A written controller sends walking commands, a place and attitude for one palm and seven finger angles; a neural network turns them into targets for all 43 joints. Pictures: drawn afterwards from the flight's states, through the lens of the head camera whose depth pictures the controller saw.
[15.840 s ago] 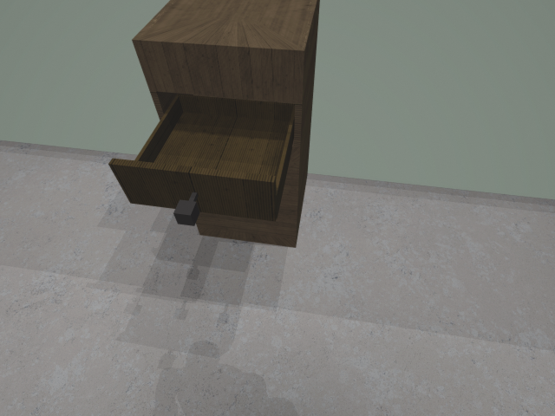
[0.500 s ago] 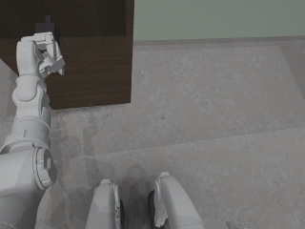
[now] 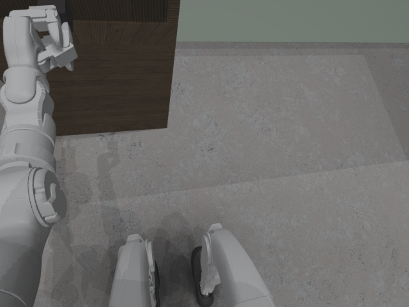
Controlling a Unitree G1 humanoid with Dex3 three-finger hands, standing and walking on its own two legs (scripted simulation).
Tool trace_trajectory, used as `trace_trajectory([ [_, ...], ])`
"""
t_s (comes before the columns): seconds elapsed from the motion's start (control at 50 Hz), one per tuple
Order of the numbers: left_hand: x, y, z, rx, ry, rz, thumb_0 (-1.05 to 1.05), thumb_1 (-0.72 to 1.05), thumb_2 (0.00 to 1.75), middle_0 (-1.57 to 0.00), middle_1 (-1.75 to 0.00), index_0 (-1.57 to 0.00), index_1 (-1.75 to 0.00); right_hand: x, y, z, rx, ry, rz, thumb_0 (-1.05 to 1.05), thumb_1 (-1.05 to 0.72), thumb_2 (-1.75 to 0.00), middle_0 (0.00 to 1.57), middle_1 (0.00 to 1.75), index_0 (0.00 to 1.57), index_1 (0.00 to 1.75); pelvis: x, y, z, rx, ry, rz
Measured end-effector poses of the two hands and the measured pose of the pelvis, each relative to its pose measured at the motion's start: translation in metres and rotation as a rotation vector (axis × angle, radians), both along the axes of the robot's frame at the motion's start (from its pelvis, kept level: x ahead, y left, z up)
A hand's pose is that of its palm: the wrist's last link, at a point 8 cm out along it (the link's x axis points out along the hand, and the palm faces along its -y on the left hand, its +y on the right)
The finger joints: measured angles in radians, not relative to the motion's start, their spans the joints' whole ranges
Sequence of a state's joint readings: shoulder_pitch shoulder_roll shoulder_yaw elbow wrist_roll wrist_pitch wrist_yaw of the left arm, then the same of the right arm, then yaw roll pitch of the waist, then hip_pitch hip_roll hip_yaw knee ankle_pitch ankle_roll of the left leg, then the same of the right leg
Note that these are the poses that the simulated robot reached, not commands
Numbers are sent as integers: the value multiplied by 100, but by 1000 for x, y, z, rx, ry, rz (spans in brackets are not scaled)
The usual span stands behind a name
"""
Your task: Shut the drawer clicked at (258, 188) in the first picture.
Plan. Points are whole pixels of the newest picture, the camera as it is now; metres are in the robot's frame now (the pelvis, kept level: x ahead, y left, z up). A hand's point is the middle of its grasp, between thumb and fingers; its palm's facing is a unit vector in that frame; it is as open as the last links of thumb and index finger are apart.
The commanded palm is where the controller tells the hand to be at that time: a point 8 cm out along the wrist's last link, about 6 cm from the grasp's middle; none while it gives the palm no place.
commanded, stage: push the drawer shut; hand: left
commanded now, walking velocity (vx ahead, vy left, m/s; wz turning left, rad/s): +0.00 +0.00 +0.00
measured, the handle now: (56, 4) +0.65 +0.20 +0.04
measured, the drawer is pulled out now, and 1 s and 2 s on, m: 0.00 0.00 0.00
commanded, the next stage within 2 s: pull the fist back off the drawer in 0.06 s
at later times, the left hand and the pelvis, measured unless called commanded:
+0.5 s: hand (71, 44) +0.57 +0.17 +0.04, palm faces +0.07 -1.00 -0.05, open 3.2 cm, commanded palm +0.55 +0.18 +0.05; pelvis -0.02 -0.01 -0.01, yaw +0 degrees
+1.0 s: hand (68, 56) +0.54 +0.18 +0.04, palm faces +0.09 -1.00 -0.03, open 3.3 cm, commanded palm +0.50 +0.20 +0.06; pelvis +0.03 +0.00 +0.02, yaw +0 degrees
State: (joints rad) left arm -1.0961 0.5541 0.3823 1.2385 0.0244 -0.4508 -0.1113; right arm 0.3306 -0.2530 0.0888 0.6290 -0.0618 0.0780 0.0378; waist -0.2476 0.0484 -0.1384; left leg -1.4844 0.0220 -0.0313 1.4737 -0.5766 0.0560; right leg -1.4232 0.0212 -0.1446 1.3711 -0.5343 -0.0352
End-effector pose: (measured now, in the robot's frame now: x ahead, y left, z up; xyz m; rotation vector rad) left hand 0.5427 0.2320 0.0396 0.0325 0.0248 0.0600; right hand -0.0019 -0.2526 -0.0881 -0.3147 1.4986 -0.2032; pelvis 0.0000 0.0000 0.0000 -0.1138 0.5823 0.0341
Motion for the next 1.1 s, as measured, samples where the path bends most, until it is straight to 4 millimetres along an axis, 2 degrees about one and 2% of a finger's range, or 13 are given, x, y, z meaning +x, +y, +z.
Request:
trace_trajectory([
  [0.34,0,-1,3,19,10,13,1,64,97,-139,-160,-141,-160,-34,-6,4,-44,1,11,0,-91,-90,21,30,20,30,-24,-5,-10,-16,9,12],
  [0.48,-2,-6,5,19,14,10,4,71,96,-139,-160,-141,-160,-44,-3,5,-22,8,-9,0,-91,-90,21,30,20,30,-24,-6,-7,-12,3,3],
  [0.58,-4,-11,6,10,12,8,6,79,95,-139,-160,-140,-160,-41,0,6,4,6,-30,0,-91,-90,21,30,20,30,-19,-5,-2,-3,-3,-9],
  [0.74,-11,-16,12,10,-11,4,4,87,92,-139,-160,-140,-160,-13,4,7,51,-25,-46,0,-91,-90,20,30,20,30,-1,-3,11,16,-14,-27],
  [0.88,-27,-9,5,9,32,21,3,89,91,-139,-160,-140,-160,33,3,10,73,-87,-17,0,-91,-90,20,30,20,30,17,-3,23,30,-32,-26],
  [0.98,-28,-4,5,-1,-5,30,2,89,90,-140,-160,-140,-160,64,-4,10,53,-122,24,0,-91,-90,20,30,20,30,24,-3,24,31,-30,-13],
  [1.04,-29,-4,12,10,-40,10,2,90,90,-140,-160,-140,-160,79,-7,11,47,-138,27,0,-91,-90,20,30,20,30,29,-2,26,30,-30,-12],
  [1.1,-41,-4,26,32,-49,-20,2,90,90,-139,-160,-140,-160,94,-5,19,62,-167,8,0,-91,-90,20,30,20,30,35,-1,36,33,-46,-18],
])
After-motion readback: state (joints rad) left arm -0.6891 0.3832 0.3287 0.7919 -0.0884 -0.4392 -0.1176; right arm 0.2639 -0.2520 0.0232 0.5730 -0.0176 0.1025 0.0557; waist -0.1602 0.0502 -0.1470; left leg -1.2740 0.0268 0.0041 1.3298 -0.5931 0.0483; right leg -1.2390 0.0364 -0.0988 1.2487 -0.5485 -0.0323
